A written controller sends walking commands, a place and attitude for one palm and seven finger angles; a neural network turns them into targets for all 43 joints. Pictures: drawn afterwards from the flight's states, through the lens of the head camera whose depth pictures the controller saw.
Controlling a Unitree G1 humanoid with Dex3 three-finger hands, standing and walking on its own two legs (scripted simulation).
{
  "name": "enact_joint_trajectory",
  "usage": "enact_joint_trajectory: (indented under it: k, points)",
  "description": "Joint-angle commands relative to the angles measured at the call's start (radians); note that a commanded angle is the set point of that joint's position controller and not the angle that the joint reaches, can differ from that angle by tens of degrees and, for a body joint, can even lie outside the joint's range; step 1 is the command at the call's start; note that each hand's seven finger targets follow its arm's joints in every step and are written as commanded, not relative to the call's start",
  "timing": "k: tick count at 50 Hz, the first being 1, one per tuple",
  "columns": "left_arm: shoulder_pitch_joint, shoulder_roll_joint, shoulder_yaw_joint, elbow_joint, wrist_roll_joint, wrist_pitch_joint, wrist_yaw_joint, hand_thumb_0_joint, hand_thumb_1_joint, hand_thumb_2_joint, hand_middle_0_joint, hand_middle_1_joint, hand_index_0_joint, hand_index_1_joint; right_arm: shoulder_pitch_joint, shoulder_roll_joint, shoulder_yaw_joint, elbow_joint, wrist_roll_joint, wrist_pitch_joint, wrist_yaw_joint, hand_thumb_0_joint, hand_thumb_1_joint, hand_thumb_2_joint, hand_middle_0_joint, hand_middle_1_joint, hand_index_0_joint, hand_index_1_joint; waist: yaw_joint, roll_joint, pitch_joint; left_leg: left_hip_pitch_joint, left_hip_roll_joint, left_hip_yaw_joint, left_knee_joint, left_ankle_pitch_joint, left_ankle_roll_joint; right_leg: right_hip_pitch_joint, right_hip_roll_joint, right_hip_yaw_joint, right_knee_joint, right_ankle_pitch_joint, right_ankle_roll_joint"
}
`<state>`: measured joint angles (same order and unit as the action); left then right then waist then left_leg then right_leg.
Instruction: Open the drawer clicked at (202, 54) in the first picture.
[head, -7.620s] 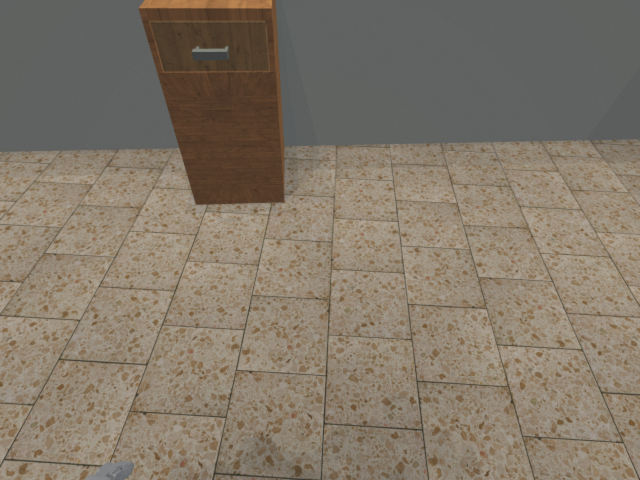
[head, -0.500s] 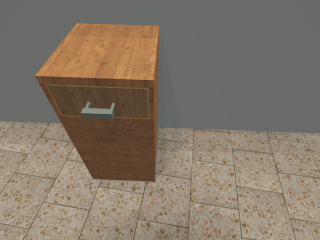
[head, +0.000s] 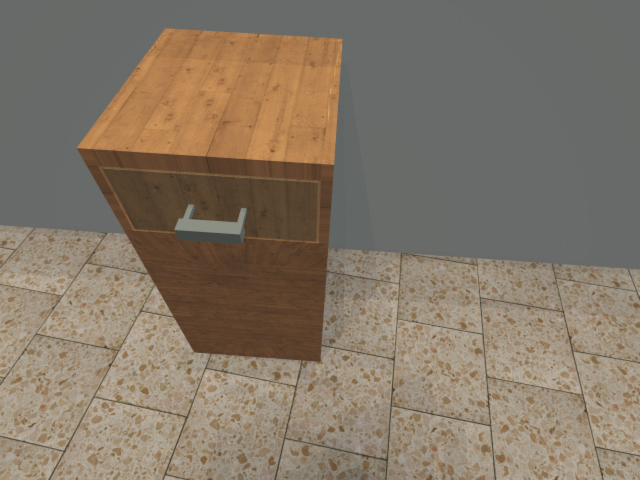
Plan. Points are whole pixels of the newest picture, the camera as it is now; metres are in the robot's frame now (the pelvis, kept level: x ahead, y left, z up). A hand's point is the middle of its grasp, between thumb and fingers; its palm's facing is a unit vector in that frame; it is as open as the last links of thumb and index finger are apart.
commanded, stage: come to a stop and stand still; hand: left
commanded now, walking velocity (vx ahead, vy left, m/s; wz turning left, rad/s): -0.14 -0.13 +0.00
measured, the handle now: (213, 221) +0.53 +0.23 -0.06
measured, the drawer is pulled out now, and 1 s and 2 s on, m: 0.00 0.00 0.00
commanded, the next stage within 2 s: look again from close up in 0.78 s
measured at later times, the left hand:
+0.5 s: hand out of the picture +0.05 +0.15 -0.17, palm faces +0.08 -0.97 -0.23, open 7.3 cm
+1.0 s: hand out of the picture -0.03 +0.14 -0.17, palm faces +0.04 -0.99 -0.17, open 7.4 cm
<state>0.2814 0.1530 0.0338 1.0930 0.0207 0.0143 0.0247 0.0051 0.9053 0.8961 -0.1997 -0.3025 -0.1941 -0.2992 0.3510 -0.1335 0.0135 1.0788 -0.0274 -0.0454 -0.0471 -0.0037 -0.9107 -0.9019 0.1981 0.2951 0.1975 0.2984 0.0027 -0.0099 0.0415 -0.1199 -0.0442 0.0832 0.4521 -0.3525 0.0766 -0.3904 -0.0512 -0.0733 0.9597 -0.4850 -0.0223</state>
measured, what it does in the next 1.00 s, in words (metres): steps on the spot: right foot, then left foot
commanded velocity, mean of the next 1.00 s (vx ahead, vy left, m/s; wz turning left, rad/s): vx -0.03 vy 0.03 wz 0.00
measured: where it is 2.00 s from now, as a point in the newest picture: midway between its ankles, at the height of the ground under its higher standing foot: outside the picture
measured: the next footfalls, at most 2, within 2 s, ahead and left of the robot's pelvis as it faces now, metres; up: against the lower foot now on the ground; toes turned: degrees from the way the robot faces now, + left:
right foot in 0.20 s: +0.08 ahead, -0.08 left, +0.00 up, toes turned +1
left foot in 0.56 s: +0.05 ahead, +0.12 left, +0.00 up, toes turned -3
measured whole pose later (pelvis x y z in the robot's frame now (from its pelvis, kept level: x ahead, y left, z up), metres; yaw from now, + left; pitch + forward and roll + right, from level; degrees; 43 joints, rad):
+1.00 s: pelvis +0.01 -0.02 +0.00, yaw +2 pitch +0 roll +0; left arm 0.37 0.13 -0.01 1.08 0.02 0.00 0.02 0.00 0.90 0.90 -0.20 -0.30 -0.20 -0.30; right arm 0.37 -0.14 -0.01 1.04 -0.03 0.01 -0.02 0.00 -0.91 -0.90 0.20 0.30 0.20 0.30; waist -0.01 0.01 0.01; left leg -0.26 0.03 0.03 0.54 -0.28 0.00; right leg -0.29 0.00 -0.10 0.51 -0.24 -0.05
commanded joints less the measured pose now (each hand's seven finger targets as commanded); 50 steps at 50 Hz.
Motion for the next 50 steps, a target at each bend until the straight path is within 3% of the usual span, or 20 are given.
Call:
enact_joint_trajectory:
  k: [1, 6, 9, 10, 11, 12, 13, 17, 20, 25, 26, 28, 29, 32, 37, 43, 44, 45, 46, 50]
  points:
    - [-0.002, 0.013, -0.005, -0.055, -0.009, -0.020, 0.008, 0.000, 0.900, 0.900, -0.200, -0.300, -0.200, -0.300, 0.083, -0.118, -0.014, -0.003, 0.009, -0.009, -0.015, 0.000, -0.900, -0.900, 0.200, 0.300, 0.200, 0.300, 0.003, 0.087, -0.014, 0.106, 0.275, -0.169, -0.087, 1.145, 0.099, -0.030, -0.011, 0.025, -0.130, 0.114, 0.018]
    - [-0.025, 0.055, 0.008, -0.073, -0.009, -0.013, 0.016, 0.000, 0.900, 0.900, -0.200, -0.300, -0.200, -0.300, 0.067, -0.137, -0.039, 0.004, 0.010, 0.014, -0.015, 0.000, -0.900, -0.900, 0.200, 0.300, 0.200, 0.300, 0.002, 0.126, -0.021, 0.148, 0.277, -0.152, -0.037, 1.179, 0.060, 0.027, 0.018, 0.005, -0.304, 0.165, 0.002]
    - [0.061, 0.091, 0.020, -0.063, -0.003, -0.029, 0.019, 0.000, 0.900, 0.900, -0.200, -0.300, -0.200, -0.300, 0.049, -0.128, -0.050, -0.009, 0.018, 0.020, -0.008, 0.000, -0.900, -0.900, 0.200, 0.300, 0.200, 0.300, 0.042, 0.046, -0.060, 0.071, 0.219, -0.123, 0.082, 0.954, 0.005, 0.195, 0.002, 0.037, -0.484, 0.489, -0.010]
    - [0.100, 0.127, 0.028, -0.055, 0.001, -0.037, 0.024, 0.000, 0.900, 0.900, -0.200, -0.300, -0.200, -0.300, 0.061, -0.110, -0.053, -0.018, 0.023, 0.021, -0.006, 0.000, -0.900, -0.900, 0.200, 0.300, 0.200, 0.300, 0.042, -0.041, -0.111, -0.042, 0.160, -0.099, 0.161, 0.706, -0.025, 0.320, -0.089, 0.156, -0.434, 0.841, -0.054]
    - [0.108, 0.163, 0.032, -0.050, -0.001, -0.043, 0.026, 0.000, 0.900, 0.900, -0.200, -0.300, -0.200, -0.300, 0.082, -0.084, -0.054, -0.023, 0.028, 0.025, -0.003, 0.000, -0.900, -0.900, 0.200, 0.300, 0.200, 0.300, 0.027, -0.117, -0.145, -0.161, 0.079, -0.062, 0.246, 0.274, -0.053, 0.407, -0.239, 0.271, -0.401, 1.168, -0.141]
    - [0.120, 0.172, 0.027, -0.048, -0.006, -0.043, 0.026, 0.000, 0.900, 0.900, -0.200, -0.300, -0.200, -0.300, 0.059, -0.047, -0.051, -0.027, 0.031, 0.033, -0.003, 0.000, -0.900, -0.900, 0.200, 0.300, 0.200, 0.300, 0.036, -0.170, -0.143, -0.210, 0.033, -0.061, 0.360, -0.193, -0.070, 0.407, -0.330, 0.301, -0.461, 1.317, -0.228]
    - [0.093, 0.168, 0.025, -0.059, 0.000, -0.043, 0.030, 0.000, 0.900, 0.900, -0.200, -0.300, -0.200, -0.300, 0.022, -0.038, -0.047, -0.036, 0.031, 0.042, -0.003, 0.000, -0.900, -0.900, 0.200, 0.300, 0.200, 0.300, 0.040, -0.228, -0.131, -0.226, 0.057, -0.103, 0.441, -0.292, -0.068, 0.357, -0.337, 0.319, -0.494, 1.266, -0.264]
    - [-0.016, 0.144, 0.020, -0.110, 0.006, -0.031, 0.026, 0.000, 0.900, 0.900, -0.200, -0.300, -0.200, -0.300, -0.016, -0.015, -0.046, -0.032, 0.027, 0.065, 0.014, 0.000, -0.900, -0.900, 0.200, 0.300, 0.200, 0.300, 0.003, -0.121, -0.051, -0.207, 0.057, -0.075, 0.419, -0.176, -0.087, 0.189, -0.238, 0.203, -0.574, 0.912, -0.200]
    - [-0.013, 0.165, 0.038, -0.119, 0.010, -0.024, 0.023, 0.000, 0.900, 0.900, -0.200, -0.300, -0.200, -0.300, -0.022, -0.021, -0.050, -0.040, 0.018, 0.073, 0.023, 0.000, -0.900, -0.900, 0.200, 0.300, 0.200, 0.300, 0.007, -0.101, -0.038, -0.185, 0.060, -0.048, 0.349, -0.100, -0.099, 0.125, -0.235, 0.222, -0.613, 0.671, -0.189]
    - [-0.029, 0.180, 0.044, -0.129, 0.003, -0.015, 0.013, 0.000, 0.900, 0.900, -0.200, -0.300, -0.200, -0.300, 0.031, -0.041, -0.048, -0.044, 0.017, 0.059, 0.027, 0.000, -0.900, -0.900, 0.200, 0.300, 0.200, 0.300, -0.020, -0.077, -0.060, -0.012, 0.047, -0.020, 0.046, 0.090, -0.093, 0.048, -0.180, 0.207, -0.577, 0.389, -0.125]
    - [-0.033, 0.160, 0.039, -0.130, -0.002, -0.011, 0.011, 0.000, 0.900, 0.900, -0.200, -0.300, -0.200, -0.300, 0.050, -0.057, -0.046, -0.036, 0.017, 0.052, 0.025, 0.000, -0.900, -0.900, 0.200, 0.300, 0.200, 0.300, -0.028, -0.034, -0.051, 0.038, 0.067, -0.037, -0.025, 0.119, -0.084, 0.008, -0.139, 0.185, -0.550, 0.281, -0.096]
    - [-0.011, 0.087, 0.021, -0.134, -0.010, -0.003, 0.003, 0.000, 0.900, 0.900, -0.200, -0.300, -0.200, -0.300, 0.014, -0.125, -0.048, -0.057, 0.002, 0.039, 0.019, 0.000, -0.900, -0.900, 0.200, 0.300, 0.200, 0.300, 0.002, 0.175, -0.006, -0.083, 0.239, -0.240, -0.154, 0.118, -0.004, 0.024, -0.003, 0.076, -0.465, 0.117, -0.025]
    - [-0.001, 0.066, 0.014, -0.129, -0.005, -0.006, 0.001, 0.000, 0.900, 0.900, -0.200, -0.300, -0.200, -0.300, -0.033, -0.138, -0.046, -0.081, 0.000, 0.040, 0.017, 0.000, -0.900, -0.900, 0.200, 0.300, 0.200, 0.300, 0.020, 0.172, 0.031, -0.205, 0.290, -0.263, -0.209, 0.055, 0.031, 0.099, 0.007, 0.033, -0.428, 0.126, -0.012]
    - [0.068, 0.069, 0.001, -0.074, 0.003, -0.007, -0.006, 0.000, 0.900, 0.900, -0.200, -0.300, -0.200, -0.300, -0.115, -0.125, -0.035, -0.093, 0.006, 0.040, 0.016, 0.000, -0.900, -0.900, 0.200, 0.300, 0.200, 0.300, 0.054, 0.153, 0.072, -0.324, 0.193, -0.180, -0.205, -0.137, -0.013, 0.225, -0.013, 0.081, -0.496, 0.201, -0.014]
    - [0.072, 0.093, -0.005, -0.047, -0.004, -0.023, -0.005, 0.000, 0.900, 0.900, -0.200, -0.300, -0.200, -0.300, 0.000, -0.089, -0.025, -0.049, 0.008, 0.051, 0.022, 0.000, -0.900, -0.900, 0.200, 0.300, 0.200, 0.300, 0.007, -0.060, 0.087, -0.171, 0.109, -0.099, -0.088, -0.029, -0.047, 0.069, -0.073, 0.192, -0.691, -0.027, -0.029]
    - [0.099, 0.067, -0.010, -0.025, -0.009, -0.032, -0.002, 0.000, 0.900, 0.900, -0.200, -0.300, -0.200, -0.300, 0.058, -0.068, -0.014, -0.010, 0.006, 0.039, 0.021, 0.000, -0.900, -0.900, 0.200, 0.300, 0.200, 0.300, 0.001, -0.007, 0.046, -0.147, 0.122, -0.106, -0.115, 0.005, -0.044, 0.084, -0.051, 0.158, -0.669, 0.045, -0.025]
    - [0.051, 0.230, -0.025, -0.103, 0.012, -0.056, 0.000, 0.000, 0.900, 0.900, -0.200, -0.300, -0.200, -0.300, -0.019, -0.195, -0.048, -0.119, 0.000, 0.045, 0.036, 0.000, -0.900, -0.900, 0.200, 0.300, 0.200, 0.300, -0.042, -0.062, 0.162, -0.168, 0.068, -0.119, -0.028, 0.064, -0.065, 0.027, -0.034, 0.176, -0.640, 0.075, -0.035]
    - [0.063, 0.174, -0.004, -0.094, 0.001, -0.050, 0.011, 0.000, 0.900, 0.900, -0.200, -0.300, -0.200, -0.300, -0.015, -0.181, -0.049, -0.136, -0.005, 0.034, 0.027, 0.000, -0.900, -0.900, 0.200, 0.300, 0.200, 0.300, -0.025, -0.003, -0.015, -0.139, 0.106, -0.095, 0.039, -0.007, -0.053, 0.045, -0.096, 0.197, -0.631, -0.047, -0.041]
    - [0.077, 0.150, -0.002, -0.086, 0.004, -0.053, 0.018, 0.000, 0.900, 0.900, -0.200, -0.300, -0.200, -0.300, 0.021, -0.119, -0.044, -0.114, -0.006, 0.033, 0.022, 0.000, -0.900, -0.900, 0.200, 0.300, 0.200, 0.300, -0.037, 0.009, -0.099, -0.121, 0.080, -0.089, 0.073, 0.048, -0.051, 0.096, -0.121, 0.239, -0.656, 0.009, -0.054]
    - [0.072, 0.125, -0.008, -0.105, -0.003, -0.043, 0.022, 0.000, 0.900, 0.900, -0.200, -0.300, -0.200, -0.300, 0.090, -0.072, -0.035, -0.093, 0.001, 0.041, 0.023, 0.000, -0.900, -0.900, 0.200, 0.300, 0.200, 0.300, -0.038, -0.097, -0.061, -0.144, 0.072, -0.072, 0.103, 0.066, -0.049, 0.086, -0.134, 0.225, -0.681, 0.024, -0.061]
